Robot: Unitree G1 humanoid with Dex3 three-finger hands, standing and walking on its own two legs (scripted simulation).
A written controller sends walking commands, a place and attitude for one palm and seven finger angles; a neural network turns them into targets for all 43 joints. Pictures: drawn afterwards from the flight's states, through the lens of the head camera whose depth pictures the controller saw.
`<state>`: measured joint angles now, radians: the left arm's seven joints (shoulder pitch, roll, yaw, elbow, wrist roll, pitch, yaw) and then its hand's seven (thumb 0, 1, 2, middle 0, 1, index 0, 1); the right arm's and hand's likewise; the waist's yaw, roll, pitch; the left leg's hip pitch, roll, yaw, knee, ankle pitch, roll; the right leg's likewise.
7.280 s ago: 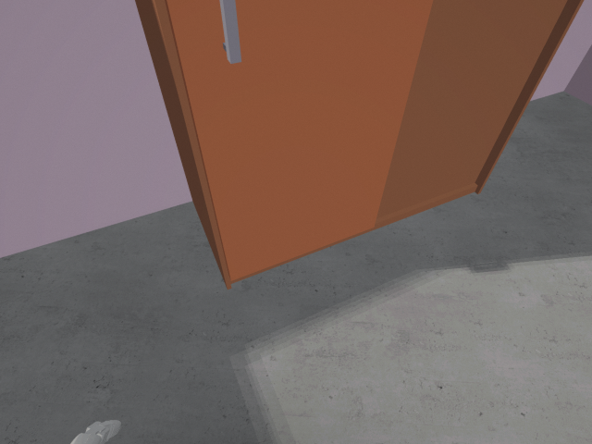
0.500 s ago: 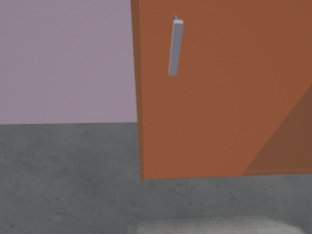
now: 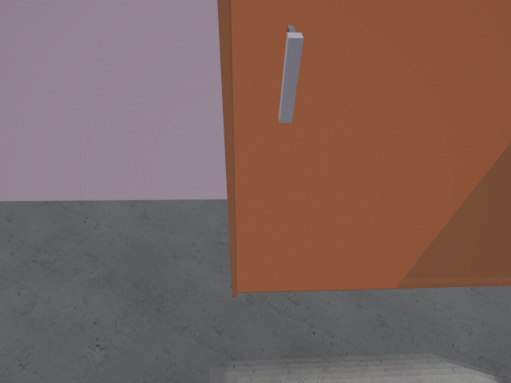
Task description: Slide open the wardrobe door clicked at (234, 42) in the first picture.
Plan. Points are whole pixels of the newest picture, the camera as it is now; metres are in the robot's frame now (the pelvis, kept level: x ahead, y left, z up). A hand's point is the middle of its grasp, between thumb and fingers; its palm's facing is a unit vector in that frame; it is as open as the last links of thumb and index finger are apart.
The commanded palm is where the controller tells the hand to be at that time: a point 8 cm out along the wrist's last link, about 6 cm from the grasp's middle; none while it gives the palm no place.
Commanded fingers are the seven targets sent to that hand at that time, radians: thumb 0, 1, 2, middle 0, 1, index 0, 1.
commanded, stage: look again from close up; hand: left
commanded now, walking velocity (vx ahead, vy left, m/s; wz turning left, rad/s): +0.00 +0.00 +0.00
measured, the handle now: (288, 75) +0.58 -0.02 +0.22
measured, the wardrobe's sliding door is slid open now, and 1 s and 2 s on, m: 0.00 0.00 0.00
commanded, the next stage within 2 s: shuffle to correct the standing spot in 1.36 s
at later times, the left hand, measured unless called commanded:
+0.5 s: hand out of the picture -0.01 +0.18 -0.18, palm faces +0.01 -0.98 -0.22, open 7.4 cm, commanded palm none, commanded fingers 0.00 0.90 0.90 -0.20 -0.30 -0.20 -0.30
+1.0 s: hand out of the picture +0.07 +0.15 -0.17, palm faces -0.01 -0.98 -0.20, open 7.4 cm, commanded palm none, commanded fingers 0.00 0.90 0.90 -0.20 -0.30 -0.20 -0.30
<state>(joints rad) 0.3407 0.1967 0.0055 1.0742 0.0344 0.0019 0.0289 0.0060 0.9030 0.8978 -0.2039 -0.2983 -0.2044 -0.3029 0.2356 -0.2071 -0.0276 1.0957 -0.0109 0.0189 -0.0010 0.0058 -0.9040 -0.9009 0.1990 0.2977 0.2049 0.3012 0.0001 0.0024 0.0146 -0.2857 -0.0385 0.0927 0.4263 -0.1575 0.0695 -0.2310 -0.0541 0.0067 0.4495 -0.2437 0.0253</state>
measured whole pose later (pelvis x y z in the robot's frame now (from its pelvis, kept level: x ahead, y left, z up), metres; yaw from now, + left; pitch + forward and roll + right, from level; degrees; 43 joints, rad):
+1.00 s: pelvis +0.06 -0.03 +0.00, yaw +0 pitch -1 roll +0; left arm 0.28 0.15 -0.01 1.10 0.02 -0.02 0.04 0.01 0.90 0.90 -0.20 -0.30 -0.20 -0.30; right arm 0.23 -0.18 0.00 1.13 -0.01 -0.01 -0.01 0.01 -0.91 -0.90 0.20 0.30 0.20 0.30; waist -0.01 0.00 0.03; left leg -0.21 -0.02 0.09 0.39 -0.17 0.05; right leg -0.15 -0.03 0.01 0.40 -0.23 0.03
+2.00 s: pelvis +0.11 -0.09 -0.01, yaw +6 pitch +2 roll +0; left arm 0.35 0.13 0.04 1.06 0.04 0.02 0.03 0.01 0.90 0.90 -0.20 -0.30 -0.20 -0.30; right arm 0.32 -0.15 -0.04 1.14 -0.02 0.03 -0.05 0.00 -0.90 -0.90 0.20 0.30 0.20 0.30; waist -0.02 0.02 0.03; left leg -0.37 0.06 0.07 0.79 -0.45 0.00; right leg -0.13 0.03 -0.16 0.46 -0.36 -0.07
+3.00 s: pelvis +0.16 -0.21 -0.01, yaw +7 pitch +2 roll -1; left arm 0.19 0.18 0.04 1.00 0.01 0.04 0.05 0.01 0.91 0.90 -0.21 -0.30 -0.21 -0.30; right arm 0.18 -0.18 -0.03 0.94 -0.02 0.02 -0.01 0.00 -0.90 -0.90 0.20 0.30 0.20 0.30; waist 0.00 0.01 0.07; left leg -0.30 0.00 0.12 0.57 -0.30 0.08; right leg -0.38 -0.05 -0.05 0.92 -0.50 0.00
